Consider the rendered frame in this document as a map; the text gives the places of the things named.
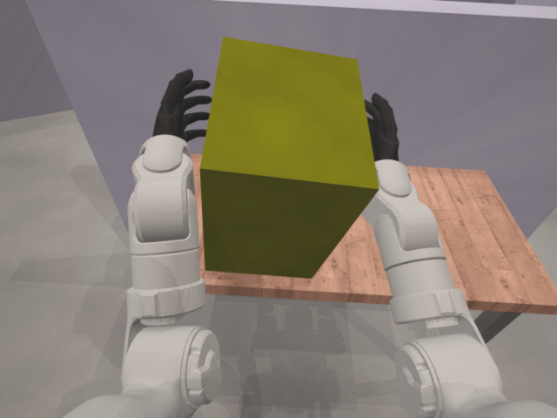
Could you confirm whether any robot left forearm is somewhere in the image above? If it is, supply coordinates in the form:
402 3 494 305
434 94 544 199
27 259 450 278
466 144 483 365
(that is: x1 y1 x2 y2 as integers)
121 135 206 389

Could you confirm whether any right robot upper arm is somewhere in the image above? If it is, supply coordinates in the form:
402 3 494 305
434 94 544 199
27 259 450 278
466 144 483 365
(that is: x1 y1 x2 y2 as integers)
395 333 557 418

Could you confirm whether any carton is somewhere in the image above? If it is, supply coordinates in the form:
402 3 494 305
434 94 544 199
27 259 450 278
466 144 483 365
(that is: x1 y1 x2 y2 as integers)
200 37 379 279

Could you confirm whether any robot right hand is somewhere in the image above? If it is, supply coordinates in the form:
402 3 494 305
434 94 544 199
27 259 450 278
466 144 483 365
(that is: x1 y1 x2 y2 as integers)
364 93 399 162

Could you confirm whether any left robot upper arm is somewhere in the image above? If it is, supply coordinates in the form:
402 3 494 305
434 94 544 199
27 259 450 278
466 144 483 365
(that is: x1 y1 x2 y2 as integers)
63 326 222 418

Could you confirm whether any robot left hand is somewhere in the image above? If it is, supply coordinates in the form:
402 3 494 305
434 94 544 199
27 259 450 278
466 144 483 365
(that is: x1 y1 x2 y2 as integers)
152 69 212 143

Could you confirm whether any robot right forearm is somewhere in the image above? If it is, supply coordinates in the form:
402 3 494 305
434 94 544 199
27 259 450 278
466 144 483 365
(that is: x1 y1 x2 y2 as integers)
361 159 503 392

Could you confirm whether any table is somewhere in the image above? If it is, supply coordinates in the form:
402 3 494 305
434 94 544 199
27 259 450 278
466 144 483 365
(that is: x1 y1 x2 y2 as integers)
191 153 557 344

